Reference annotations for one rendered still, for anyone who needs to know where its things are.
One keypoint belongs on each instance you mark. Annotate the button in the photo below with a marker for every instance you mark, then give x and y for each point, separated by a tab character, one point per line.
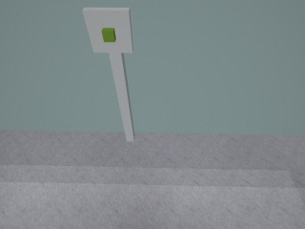
108	35

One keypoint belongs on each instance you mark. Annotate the panel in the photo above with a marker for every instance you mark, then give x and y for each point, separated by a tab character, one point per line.
118	19

